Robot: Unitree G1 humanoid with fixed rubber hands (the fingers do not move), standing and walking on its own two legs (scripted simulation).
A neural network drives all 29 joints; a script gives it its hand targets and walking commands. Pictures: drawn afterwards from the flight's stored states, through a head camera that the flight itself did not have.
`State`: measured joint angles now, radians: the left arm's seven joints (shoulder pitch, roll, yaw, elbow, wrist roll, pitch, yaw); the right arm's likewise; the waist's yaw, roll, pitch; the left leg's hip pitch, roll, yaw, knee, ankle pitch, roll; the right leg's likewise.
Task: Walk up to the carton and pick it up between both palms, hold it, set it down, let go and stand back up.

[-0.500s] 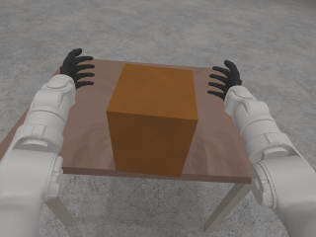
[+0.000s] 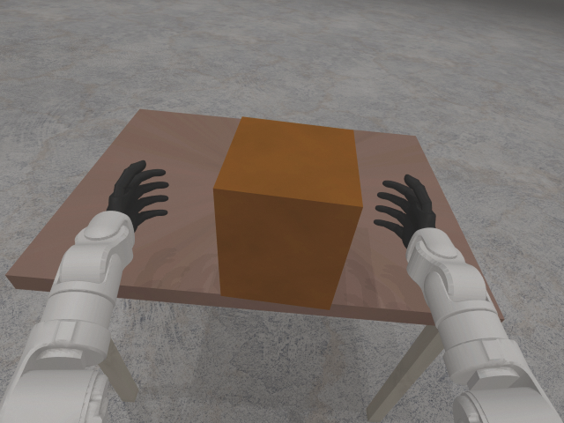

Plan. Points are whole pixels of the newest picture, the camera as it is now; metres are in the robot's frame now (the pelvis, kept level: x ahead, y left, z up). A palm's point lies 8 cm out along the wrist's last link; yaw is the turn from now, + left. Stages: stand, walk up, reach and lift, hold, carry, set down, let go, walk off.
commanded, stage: set down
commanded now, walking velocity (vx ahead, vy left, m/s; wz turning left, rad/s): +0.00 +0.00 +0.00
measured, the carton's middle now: (286, 214) +0.48 +0.00 +0.06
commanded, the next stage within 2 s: none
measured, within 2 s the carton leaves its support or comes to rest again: neither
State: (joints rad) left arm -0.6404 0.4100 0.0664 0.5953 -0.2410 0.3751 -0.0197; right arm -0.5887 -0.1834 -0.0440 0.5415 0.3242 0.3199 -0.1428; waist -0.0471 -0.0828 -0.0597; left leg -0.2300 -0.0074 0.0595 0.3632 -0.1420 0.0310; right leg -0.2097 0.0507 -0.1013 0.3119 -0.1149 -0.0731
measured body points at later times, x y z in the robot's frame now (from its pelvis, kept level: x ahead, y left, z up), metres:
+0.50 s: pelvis +0.02 +0.02 +0.00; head +0.01 +0.05 +0.45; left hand +0.37 +0.23 +0.08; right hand +0.34 -0.20 +0.10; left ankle +0.03 +0.10 -0.75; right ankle +0.03 -0.07 -0.75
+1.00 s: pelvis +0.02 +0.01 +0.00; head +0.01 +0.03 +0.45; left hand +0.29 +0.24 +0.03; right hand +0.27 -0.20 +0.05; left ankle +0.03 +0.10 -0.75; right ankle +0.03 -0.07 -0.75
